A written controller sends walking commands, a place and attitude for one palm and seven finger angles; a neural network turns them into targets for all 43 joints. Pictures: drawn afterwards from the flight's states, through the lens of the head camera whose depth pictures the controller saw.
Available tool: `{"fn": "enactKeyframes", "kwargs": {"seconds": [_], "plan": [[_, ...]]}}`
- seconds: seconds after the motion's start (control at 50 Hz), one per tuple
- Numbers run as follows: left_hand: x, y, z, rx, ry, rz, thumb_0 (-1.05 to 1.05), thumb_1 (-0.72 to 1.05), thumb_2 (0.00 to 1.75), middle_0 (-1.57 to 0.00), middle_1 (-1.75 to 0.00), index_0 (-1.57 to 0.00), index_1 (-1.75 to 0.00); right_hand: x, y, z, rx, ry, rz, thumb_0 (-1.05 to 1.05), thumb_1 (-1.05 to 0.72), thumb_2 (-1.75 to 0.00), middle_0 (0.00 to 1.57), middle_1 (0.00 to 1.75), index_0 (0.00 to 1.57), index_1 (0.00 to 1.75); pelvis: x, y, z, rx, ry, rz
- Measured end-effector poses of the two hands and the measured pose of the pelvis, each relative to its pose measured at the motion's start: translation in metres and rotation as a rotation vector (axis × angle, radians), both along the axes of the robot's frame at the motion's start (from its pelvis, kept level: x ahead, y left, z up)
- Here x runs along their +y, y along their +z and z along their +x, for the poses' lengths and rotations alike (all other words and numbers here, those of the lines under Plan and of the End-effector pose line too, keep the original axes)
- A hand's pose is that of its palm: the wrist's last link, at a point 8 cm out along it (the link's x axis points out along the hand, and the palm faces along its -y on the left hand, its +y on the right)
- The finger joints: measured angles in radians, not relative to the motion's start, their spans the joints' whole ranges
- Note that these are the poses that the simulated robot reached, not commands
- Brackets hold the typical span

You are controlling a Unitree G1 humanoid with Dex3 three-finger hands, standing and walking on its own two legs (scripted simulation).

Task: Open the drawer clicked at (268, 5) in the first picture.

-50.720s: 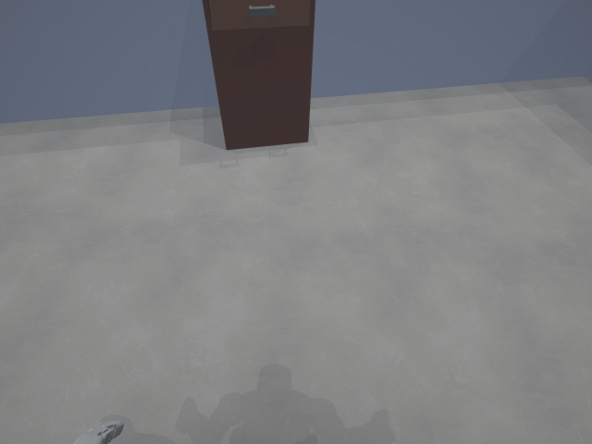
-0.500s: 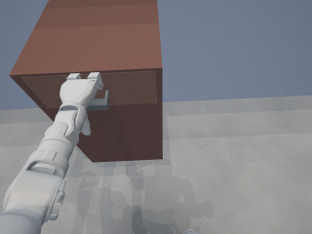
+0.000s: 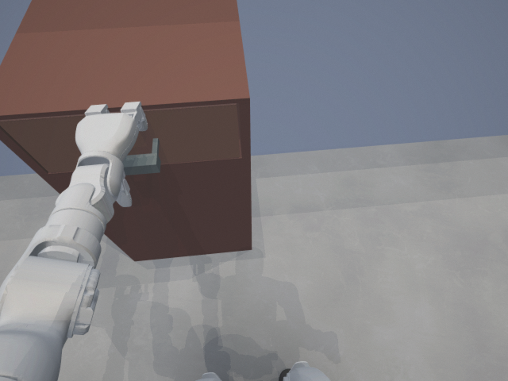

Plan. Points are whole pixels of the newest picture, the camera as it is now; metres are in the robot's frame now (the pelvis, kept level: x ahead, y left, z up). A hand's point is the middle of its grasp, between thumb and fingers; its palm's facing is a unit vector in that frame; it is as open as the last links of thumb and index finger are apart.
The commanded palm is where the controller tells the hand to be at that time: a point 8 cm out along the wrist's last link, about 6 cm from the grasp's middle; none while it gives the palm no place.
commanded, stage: move the hooked fingers above the handle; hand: left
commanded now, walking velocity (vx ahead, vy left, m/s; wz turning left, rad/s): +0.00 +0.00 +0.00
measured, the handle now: (132, 155) +0.53 +0.21 -0.03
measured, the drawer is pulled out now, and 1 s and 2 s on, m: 0.00 0.00 0.00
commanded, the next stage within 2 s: lower the fingers behind the handle in 0.42 s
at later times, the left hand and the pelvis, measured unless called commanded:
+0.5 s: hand (122, 155) +0.49 +0.21 +0.03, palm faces -0.06 -0.01 -1.00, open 13.7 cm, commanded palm +0.48 +0.21 +0.09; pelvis +0.00 +0.00 +0.00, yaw +0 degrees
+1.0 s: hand (122, 171) +0.47 +0.21 +0.00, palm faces -0.07 -0.01 -1.00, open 13.8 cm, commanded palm +0.47 +0.21 +0.05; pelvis +0.00 -0.01 -0.01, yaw +0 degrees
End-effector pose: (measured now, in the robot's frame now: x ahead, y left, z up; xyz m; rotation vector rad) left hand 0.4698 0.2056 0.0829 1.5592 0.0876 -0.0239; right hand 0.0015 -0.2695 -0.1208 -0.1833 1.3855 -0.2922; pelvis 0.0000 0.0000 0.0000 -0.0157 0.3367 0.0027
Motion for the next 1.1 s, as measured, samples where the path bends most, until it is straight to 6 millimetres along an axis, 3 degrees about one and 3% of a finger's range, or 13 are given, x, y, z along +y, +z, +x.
{"fn": "enactKeyframes", "kwargs": {"seconds": [0.3, 0.66, 0.94, 1.1], "plan": [[0.0, -0.001, 0.0, -0.017, -0.002, -0.003, 0.0, -0.49, 0.3, -0.33, -1.22, -0.34, -1.22, 0.01, -0.002, 0.011, -0.024, 0.019, 0.012, 0.01, -0.91, -0.9, 0.2, 0.3, 0.2, 0.3, 0.006, -0.001, 0.0, -0.001, 0.001, -0.004], [-0.001, -0.001, -0.001, -0.01, 0.013, 0.002, 0.0, -0.49, 0.3, -0.33, -1.21, -0.33, -1.21, 0.003, -0.003, 0.014, -0.015, 0.026, 0.008, 0.01, -0.91, -0.9, 0.2, 0.3, 0.2, 0.3, 0.001, -0.001, 0.002, 0.002, 0.004, -0.002], [0.004, -0.026, -0.013, 0.004, -0.006, -0.01, 0.0, -0.49, 0.3, -0.32, -1.2, -0.32, -1.2, -0.007, -0.008, 0.012, 0.004, 0.029, -0.005, 0.01, -0.91, -0.9, 0.2, 0.3, 0.2, 0.3, -0.005, -0.006, 0.002, 0.022, -0.001, 0.0], [0.008, -0.038, -0.009, 0.008, 0.026, 0.011, 0.0, -0.49, 0.3, -0.32, -1.2, -0.32, -1.2, -0.008, -0.015, 0.012, 0.014, 0.039, -0.006, 0.01, -0.91, -0.9, 0.2, 0.3, 0.2, 0.3, -0.006, -0.013, -0.001, 0.049, 0.011, -0.004]]}}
